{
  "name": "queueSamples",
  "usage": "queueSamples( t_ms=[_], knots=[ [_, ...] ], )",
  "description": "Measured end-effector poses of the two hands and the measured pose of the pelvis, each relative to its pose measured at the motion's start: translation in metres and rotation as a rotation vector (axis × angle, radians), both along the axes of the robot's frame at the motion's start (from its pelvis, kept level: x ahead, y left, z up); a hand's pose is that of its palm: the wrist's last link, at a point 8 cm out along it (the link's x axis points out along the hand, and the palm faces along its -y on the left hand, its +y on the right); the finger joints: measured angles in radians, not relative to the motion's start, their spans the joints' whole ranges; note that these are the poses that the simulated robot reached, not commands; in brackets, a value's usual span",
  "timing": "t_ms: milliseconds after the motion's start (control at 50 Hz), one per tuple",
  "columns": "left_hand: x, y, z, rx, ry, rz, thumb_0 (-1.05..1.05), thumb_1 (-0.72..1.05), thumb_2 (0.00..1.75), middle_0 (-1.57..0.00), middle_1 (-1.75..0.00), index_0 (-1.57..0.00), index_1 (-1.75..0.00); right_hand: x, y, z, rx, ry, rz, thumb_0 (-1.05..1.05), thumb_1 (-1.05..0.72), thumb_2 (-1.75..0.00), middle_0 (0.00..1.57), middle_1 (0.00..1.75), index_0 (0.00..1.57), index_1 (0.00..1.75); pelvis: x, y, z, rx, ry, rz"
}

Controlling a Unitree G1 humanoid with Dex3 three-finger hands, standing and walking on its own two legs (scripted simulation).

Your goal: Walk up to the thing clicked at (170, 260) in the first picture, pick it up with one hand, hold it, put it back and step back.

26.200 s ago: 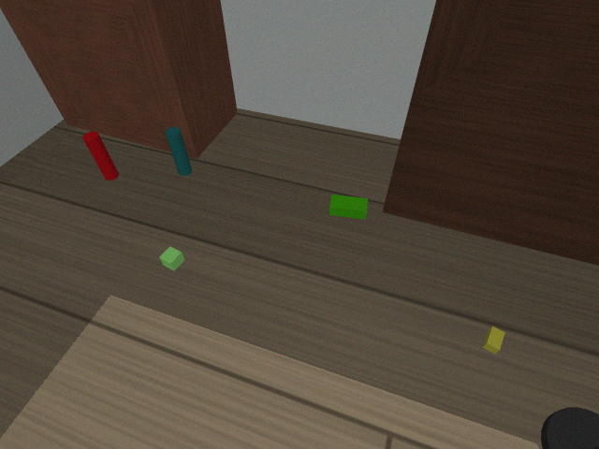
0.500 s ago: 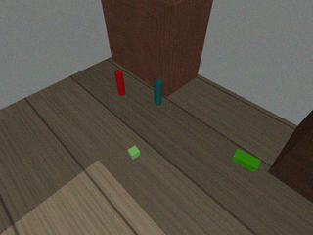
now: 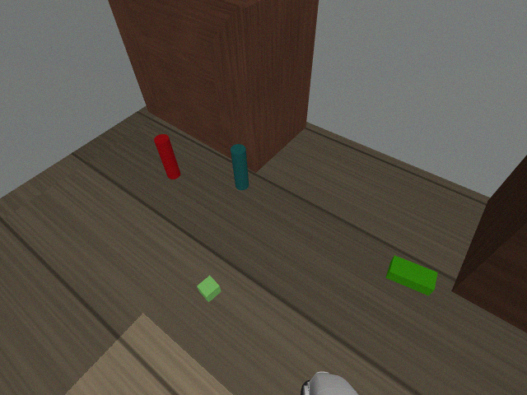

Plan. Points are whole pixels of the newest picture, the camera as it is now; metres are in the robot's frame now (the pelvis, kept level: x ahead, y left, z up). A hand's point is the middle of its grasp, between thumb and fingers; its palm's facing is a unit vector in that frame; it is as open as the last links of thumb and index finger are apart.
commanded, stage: walk up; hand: left
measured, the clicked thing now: (209, 288) +0.58 +0.23 -0.73
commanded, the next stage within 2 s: none
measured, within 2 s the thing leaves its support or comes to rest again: neither
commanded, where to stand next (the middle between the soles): +0.20 +0.00 m, yaw -1 degrees
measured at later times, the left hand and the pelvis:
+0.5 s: hand (121, 361) +0.21 +0.27 -0.16, palm faces +0.00 -0.94 -0.34, open 7.4 cm; pelvis +0.14 +0.01 -0.01, yaw +0 degrees
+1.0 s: hand (132, 338) +0.24 +0.25 -0.13, palm faces -0.03 -0.92 -0.39, open 7.4 cm; pelvis +0.16 -0.02 +0.01, yaw -1 degrees
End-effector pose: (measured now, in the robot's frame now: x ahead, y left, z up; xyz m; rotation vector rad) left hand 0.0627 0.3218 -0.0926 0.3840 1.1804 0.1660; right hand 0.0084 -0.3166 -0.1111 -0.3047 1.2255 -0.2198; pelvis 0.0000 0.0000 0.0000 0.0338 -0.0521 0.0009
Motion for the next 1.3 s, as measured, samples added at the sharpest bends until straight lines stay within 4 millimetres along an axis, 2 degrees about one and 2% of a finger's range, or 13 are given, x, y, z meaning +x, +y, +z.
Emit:
queueSamples(
  t_ms=[60, 120, 200, 300, 420, 480, 580, 660, 740, 840, 980, 1160, 1300],
  knots=[
    [0.043, -0.014, 0.002, 0.018, -0.074, -0.004, 0.01, 0.9, 0.9, -0.2, -0.3, -0.2, -0.29, 0.032, -0.008, -0.016, 0.013, 0.008, 0.006, 0.01, -0.9, -0.9, 0.2, 0.31, 0.2, 0.3, 0.026, -0.011, -0.008, -0.036, -0.006, 0.007],
    [0.07, -0.026, 0.009, 0.009, -0.141, 0.009, 0.0, 0.9, 0.9, -0.2, -0.3, -0.2, -0.29, 0.069, -0.008, -0.015, 0.028, -0.001, 0.04, 0.01, -0.91, -0.9, 0.2, 0.3, 0.2, 0.3, 0.047, -0.017, -0.004, -0.017, -0.012, 0.003],
    [0.086, -0.034, 0.018, 0.0, -0.146, 0.025, 0.0, 0.9, 0.9, -0.21, -0.3, -0.21, -0.29, 0.121, -0.007, -0.001, 0.034, -0.067, 0.07, 0.01, -0.91, -0.9, 0.2, 0.3, 0.2, 0.3, 0.073, -0.018, 0.007, -0.014, -0.01, -0.005],
    [0.097, -0.028, 0.013, -0.005, -0.086, 0.02, 0.0, 0.9, 0.9, -0.21, -0.3, -0.21, -0.3, 0.17, -0.008, 0.014, 0.008, -0.121, 0.097, 0.01, -0.91, -0.9, 0.2, 0.3, 0.2, 0.3, 0.103, -0.013, 0.009, -0.036, 0.001, -0.008],
    [0.119, -0.006, -0.02, -0.019, -0.042, 0.049, 0.0, 0.9, 0.9, -0.21, -0.3, -0.21, -0.3, 0.209, 0.001, 0.013, -0.072, -0.108, 0.11, 0.01, -0.91, -0.9, 0.2, 0.3, 0.2, 0.3, 0.135, 0.003, -0.008, -0.043, 0.002, 0.002],
    [0.132, -0.003, -0.033, -0.035, -0.017, 0.075, 0.0, 0.9, 0.9, -0.21, -0.3, -0.2, -0.29, 0.221, 0.013, 0.013, -0.08, -0.1, 0.112, 0.01, -0.91, -0.9, 0.2, 0.3, 0.2, 0.3, 0.142, 0.008, -0.01, -0.032, 0.002, -0.004],
    [0.146, -0.009, -0.039, -0.054, 0.024, 0.057, 0.0, 0.9, 0.9, -0.2, -0.3, -0.2, -0.29, 0.241, 0.025, 0.018, -0.062, -0.133, 0.115, 0.01, -0.9, -0.9, 0.2, 0.3, 0.2, 0.3, 0.148, 0.006, -0.006, -0.041, 0.015, -0.017],
    [0.147, -0.013, -0.036, -0.032, 0.034, 0.049, 0.0, 0.9, 0.9, -0.21, -0.3, -0.2, -0.29, 0.256, 0.021, 0.011, -0.042, -0.165, 0.115, 0.01, -0.9, -0.89, 0.21, 0.31, 0.2, 0.3, 0.149, 0.001, -0.009, -0.039, 0.019, -0.03],
    [0.14, -0.019, -0.026, 0.001, 0.037, 0.058, 0.0, 0.9, 0.9, -0.21, -0.3, -0.2, -0.29, 0.263, 0.013, 0.001, -0.011, -0.167, 0.087, 0.01, -0.9, -0.89, 0.2, 0.31, 0.2, 0.3, 0.149, -0.006, -0.008, -0.062, 0.007, -0.021],
    [0.14, -0.022, -0.013, 0.024, 0.049, 0.057, 0.0, 0.9, 0.9, -0.21, -0.3, -0.2, -0.29, 0.258, 0.008, -0.005, 0.026, -0.149, 0.062, 0.01, -0.9, -0.9, 0.2, 0.3, 0.2, 0.3, 0.154, -0.011, -0.003, -0.035, 0.003, -0.023],
    [0.164, -0.029, -0.003, 0.017, -0.005, 0.045, 0.0, 0.9, 0.9, -0.21, -0.3, -0.2, -0.29, 0.239, 0.003, -0.006, 0.041, -0.078, 0.038, 0.01, -0.91, -0.9, 0.2, 0.3, 0.2, 0.3, 0.156, -0.015, 0.005, -0.03, -0.009, -0.022],
    [0.198, -0.039, -0.004, -0.036, -0.045, 0.008, 0.0, 0.9, 0.9, -0.21, -0.3, -0.2, -0.29, 0.211, 0.001, 0.005, 0.013, -0.005, -0.006, 0.01, -0.91, -0.9, 0.2, 0.3, 0.2, 0.3, 0.156, -0.01, 0.013, -0.04, -0.008, -0.024],
    [0.206, -0.036, -0.01, -0.066, -0.036, 0.008, 0.0, 0.9, 0.9, -0.21, -0.3, -0.2, -0.29, 0.2, 0.005, 0.013, -0.013, 0.031, -0.021, 0.01, -0.91, -0.9, 0.2, 0.3, 0.2, 0.3, 0.156, -0.004, 0.016, -0.045, 0.004, -0.023]
  ],
)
